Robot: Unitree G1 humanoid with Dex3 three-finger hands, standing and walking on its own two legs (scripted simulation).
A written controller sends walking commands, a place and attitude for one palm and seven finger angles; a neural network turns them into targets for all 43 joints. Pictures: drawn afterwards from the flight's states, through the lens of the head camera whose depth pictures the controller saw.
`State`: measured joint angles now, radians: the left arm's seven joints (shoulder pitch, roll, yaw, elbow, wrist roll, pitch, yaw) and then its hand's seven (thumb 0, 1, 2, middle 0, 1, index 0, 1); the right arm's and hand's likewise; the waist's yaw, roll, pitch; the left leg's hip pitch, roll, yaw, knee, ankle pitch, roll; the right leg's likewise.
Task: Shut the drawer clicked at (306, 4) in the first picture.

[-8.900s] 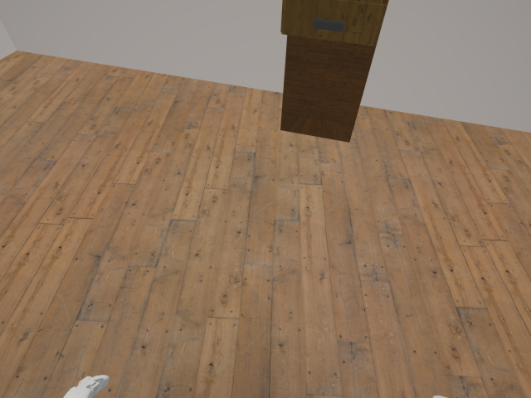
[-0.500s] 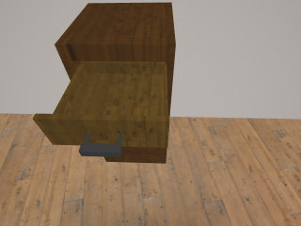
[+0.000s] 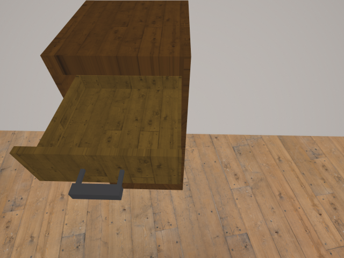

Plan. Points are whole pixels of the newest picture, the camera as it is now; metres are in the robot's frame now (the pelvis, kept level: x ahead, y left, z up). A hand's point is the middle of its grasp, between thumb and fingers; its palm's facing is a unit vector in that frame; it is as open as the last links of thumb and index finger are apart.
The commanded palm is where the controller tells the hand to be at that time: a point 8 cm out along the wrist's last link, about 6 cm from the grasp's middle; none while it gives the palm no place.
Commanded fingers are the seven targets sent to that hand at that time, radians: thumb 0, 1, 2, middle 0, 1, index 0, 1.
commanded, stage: look again from close up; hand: left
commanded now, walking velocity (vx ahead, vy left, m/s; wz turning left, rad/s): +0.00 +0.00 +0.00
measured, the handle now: (99, 182) +0.28 +0.20 +0.01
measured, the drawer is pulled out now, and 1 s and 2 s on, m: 0.30 0.29 0.29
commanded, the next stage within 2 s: raise the hand and make a fist in 0.24 s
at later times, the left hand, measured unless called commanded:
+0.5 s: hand (104, 233) +0.18 +0.17 -0.05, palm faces +0.26 -0.95 -0.17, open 7.1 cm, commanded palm +0.10 +0.21 -0.05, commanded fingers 0.00 0.90 0.90 -0.38 -0.50 -0.38 -0.50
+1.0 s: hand (112, 250) +0.14 +0.13 +0.00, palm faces -0.08 -1.00 -0.04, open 4.7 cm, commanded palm +0.11 +0.21 +0.01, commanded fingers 0.00 0.90 0.90 -0.88 -1.04 -0.88 -1.04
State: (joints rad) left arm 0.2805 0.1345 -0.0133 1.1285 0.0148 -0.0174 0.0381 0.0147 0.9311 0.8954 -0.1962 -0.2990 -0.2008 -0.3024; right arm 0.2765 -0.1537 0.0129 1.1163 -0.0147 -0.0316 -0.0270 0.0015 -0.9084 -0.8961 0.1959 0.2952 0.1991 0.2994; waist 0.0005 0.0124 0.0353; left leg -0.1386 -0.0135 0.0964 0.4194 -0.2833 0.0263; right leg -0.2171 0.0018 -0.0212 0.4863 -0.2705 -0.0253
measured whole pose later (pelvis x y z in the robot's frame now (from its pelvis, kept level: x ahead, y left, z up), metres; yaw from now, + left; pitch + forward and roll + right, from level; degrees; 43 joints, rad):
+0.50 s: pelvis +0.01 -0.02 -0.01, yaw +3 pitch +2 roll +1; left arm 0.40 0.15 0.04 0.25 -0.13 -0.09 0.08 0.02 0.93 0.89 -0.23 -0.34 -0.24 -0.34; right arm 0.31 -0.24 -0.02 0.90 0.01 -0.23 -0.07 0.01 -0.92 -0.90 0.20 0.30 0.20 0.30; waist -0.02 0.05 -0.03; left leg -0.21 0.00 0.04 0.51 -0.34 0.00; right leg -0.26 0.01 -0.07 0.55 -0.33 -0.05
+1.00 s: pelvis -0.06 -0.02 -0.06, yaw +4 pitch +8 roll -1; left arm 0.39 0.21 0.01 -0.07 -0.21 -0.29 -0.27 0.01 0.90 0.90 -0.69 -0.83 -0.69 -0.83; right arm 0.21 -0.18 0.07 0.52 0.04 -0.25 -0.04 0.01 -0.90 -0.90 0.20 0.30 0.20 0.30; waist 0.01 0.04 -0.09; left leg -0.68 0.01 -0.01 1.01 -0.46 0.00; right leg -0.68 0.00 -0.13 0.97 -0.43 -0.06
